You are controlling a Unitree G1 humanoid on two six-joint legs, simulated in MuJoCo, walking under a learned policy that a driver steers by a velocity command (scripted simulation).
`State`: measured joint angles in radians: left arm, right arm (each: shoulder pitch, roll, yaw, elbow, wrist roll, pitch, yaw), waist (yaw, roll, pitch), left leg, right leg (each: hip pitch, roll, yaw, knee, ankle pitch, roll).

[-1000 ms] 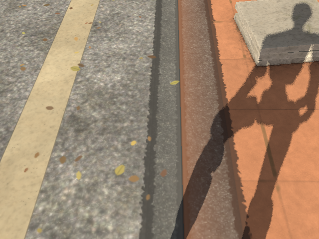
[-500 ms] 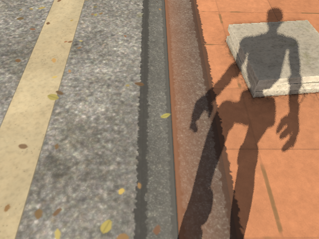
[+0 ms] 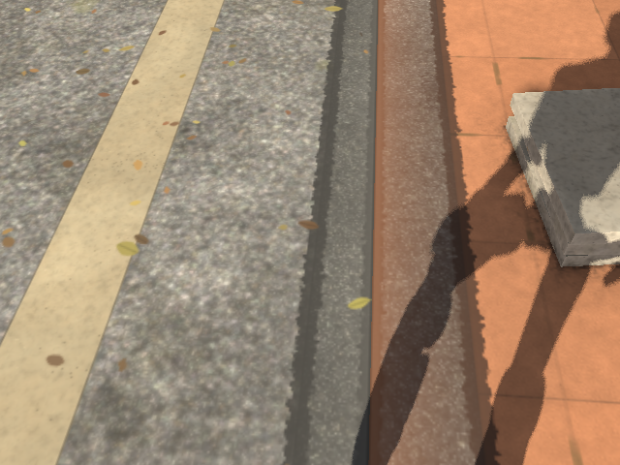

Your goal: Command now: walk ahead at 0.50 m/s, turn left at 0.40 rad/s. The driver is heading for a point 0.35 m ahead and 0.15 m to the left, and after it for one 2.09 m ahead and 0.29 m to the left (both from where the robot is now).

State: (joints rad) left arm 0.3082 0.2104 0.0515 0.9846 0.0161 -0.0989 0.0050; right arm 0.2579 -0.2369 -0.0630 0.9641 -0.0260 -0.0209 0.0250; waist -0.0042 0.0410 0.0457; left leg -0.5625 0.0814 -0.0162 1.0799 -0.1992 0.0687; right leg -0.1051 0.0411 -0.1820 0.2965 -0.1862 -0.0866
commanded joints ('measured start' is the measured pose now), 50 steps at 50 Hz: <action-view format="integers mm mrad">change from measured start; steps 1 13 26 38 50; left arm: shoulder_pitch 34 118 47 -99 -63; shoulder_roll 92 159 76 86 102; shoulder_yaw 14 26 15 2 -19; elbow -30 11 -118 -131 -32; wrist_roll -1 11 13 -4 -14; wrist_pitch -22 15 93 108 89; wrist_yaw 5 40 11 35 37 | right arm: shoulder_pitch -17 -150 -7 34 43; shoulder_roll -19 -41 -138 -106 -70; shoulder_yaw -4 -2 -25 13 37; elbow -53 -140 -97 -48 66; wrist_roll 1 -10 15 -3 18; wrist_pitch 9 2 -32 -5 24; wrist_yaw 11 20 -31 -51 -59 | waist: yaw -11 -27 44 -17 -3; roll -99 -148 -24 40 -100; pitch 39 -11 -110 -64 -28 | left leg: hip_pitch -97 100 417 507 463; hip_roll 30 -130 74 102 -21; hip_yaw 1 201 -92 -121 -112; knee -45 -448 -763 -714 -784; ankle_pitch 116 -15 935 786 125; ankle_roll -14 107 189 145 6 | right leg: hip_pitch -10 254 -377 -286 -17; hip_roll -270 -315 -114 -80 -160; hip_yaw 118 -85 172 173 290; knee -187 137 806 392 41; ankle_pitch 213 992 -106 -89 259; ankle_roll -47 -22 121 81 22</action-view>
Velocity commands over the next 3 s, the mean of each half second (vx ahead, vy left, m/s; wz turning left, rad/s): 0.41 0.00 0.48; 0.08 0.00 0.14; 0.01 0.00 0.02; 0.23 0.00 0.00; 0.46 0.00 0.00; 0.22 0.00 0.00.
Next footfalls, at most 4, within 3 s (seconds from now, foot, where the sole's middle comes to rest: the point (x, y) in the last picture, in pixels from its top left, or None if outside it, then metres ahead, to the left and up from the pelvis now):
0.30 left None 0.31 0.11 -0.78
0.84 right None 0.44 -0.03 -0.78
1.96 right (357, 431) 0.57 -0.05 -0.78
2.46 left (234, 317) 0.87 0.25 -0.78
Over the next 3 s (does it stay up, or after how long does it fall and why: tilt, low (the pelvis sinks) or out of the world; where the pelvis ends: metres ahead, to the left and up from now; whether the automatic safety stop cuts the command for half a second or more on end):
stays up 0.90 0.15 -0.01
